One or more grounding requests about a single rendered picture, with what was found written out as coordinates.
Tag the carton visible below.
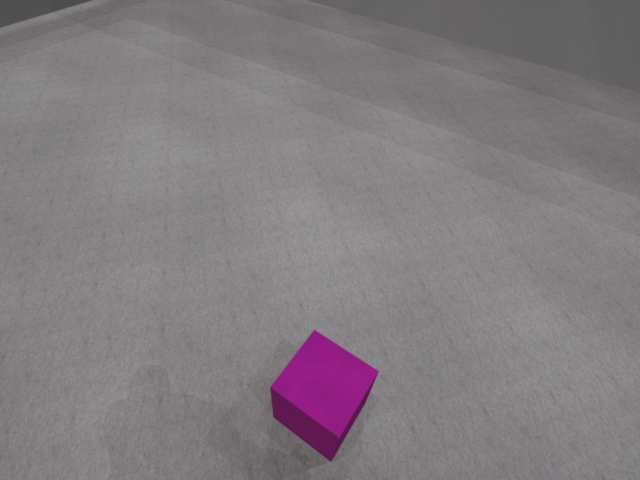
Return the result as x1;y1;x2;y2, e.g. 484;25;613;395
270;330;379;461

